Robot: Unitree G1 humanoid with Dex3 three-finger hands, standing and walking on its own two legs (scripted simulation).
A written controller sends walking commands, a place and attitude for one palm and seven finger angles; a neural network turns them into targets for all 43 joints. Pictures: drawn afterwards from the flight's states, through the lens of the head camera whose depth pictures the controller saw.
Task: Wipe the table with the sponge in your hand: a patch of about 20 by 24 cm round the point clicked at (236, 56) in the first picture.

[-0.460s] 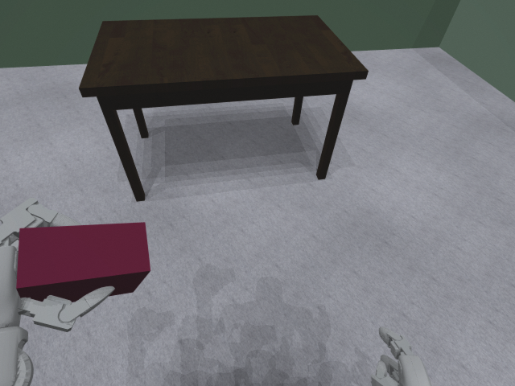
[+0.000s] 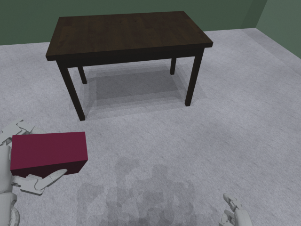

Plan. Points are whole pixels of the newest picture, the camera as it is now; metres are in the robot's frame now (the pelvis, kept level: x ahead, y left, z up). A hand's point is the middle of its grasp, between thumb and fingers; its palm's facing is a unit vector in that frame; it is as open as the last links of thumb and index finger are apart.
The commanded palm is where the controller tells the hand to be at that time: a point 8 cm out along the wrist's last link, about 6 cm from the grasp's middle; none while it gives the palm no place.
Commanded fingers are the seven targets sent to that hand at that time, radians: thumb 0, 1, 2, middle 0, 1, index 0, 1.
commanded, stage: walk to a spot facing it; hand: left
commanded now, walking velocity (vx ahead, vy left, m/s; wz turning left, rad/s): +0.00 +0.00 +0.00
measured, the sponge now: (61, 155) +0.22 +0.21 +0.14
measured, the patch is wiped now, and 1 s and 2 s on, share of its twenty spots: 0.00 0.00 0.00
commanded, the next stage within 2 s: none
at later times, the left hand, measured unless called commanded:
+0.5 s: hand (46, 139) +0.25 +0.24 +0.16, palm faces +0.47 -0.81 -0.35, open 9.8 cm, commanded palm +0.19 +0.28 +0.18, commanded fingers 0.00 0.10 1.30 -1.20 -1.60 -1.20 -1.60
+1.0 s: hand (87, 92) +0.39 +0.20 +0.17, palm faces +0.45 -0.74 -0.49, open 9.8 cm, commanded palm +0.33 +0.23 +0.18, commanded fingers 0.00 0.10 1.30 -1.20 -1.60 -1.20 -1.60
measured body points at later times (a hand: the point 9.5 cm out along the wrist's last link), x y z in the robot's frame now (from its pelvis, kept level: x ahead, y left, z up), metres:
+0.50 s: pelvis +0.05 -0.01 -0.01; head +0.04 -0.01 +0.44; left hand +0.22 +0.28 +0.18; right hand +0.20 -0.23 -0.11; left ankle +0.04 +0.11 -0.71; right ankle +0.04 -0.12 -0.74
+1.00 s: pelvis +0.19 -0.06 -0.02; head +0.21 -0.07 +0.43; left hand +0.36 +0.23 +0.19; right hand +0.36 -0.25 -0.13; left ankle +0.11 +0.11 -0.72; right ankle +0.26 -0.14 -0.74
